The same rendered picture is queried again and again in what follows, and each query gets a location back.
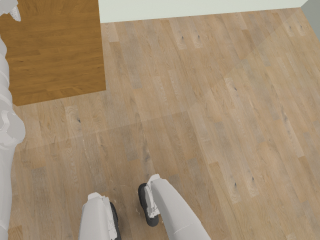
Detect cabinet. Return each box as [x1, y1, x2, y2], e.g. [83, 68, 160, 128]
[0, 0, 106, 107]

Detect left robot upper arm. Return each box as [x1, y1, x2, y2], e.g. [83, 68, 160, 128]
[0, 99, 26, 240]

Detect right robot thigh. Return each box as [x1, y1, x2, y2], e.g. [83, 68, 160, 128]
[144, 178, 211, 240]

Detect left robot thigh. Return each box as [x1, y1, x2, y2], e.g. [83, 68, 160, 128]
[78, 196, 113, 240]

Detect robot thigh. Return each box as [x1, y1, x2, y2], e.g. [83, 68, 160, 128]
[144, 178, 211, 240]
[78, 196, 113, 240]

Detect robot left hand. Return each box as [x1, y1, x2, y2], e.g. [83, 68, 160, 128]
[0, 0, 21, 22]

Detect left robot forearm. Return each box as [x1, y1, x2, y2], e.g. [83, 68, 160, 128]
[0, 35, 13, 109]

